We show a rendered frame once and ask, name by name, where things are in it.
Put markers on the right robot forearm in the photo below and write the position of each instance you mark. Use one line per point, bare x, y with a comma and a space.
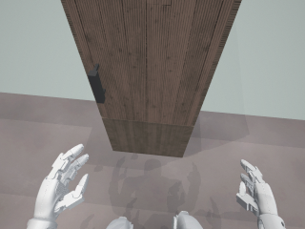
270, 221

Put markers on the handle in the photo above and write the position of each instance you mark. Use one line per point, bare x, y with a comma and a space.
96, 85

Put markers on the cupboard door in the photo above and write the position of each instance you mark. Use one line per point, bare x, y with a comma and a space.
154, 56

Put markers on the left robot forearm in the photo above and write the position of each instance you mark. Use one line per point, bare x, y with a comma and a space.
38, 223

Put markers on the robot right shin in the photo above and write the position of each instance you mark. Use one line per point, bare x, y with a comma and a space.
183, 213

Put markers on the right robot thigh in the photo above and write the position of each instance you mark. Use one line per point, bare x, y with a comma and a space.
183, 221

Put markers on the robot left hand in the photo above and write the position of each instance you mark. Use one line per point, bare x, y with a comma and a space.
56, 185

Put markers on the robot right hand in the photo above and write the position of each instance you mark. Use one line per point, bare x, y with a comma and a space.
261, 199

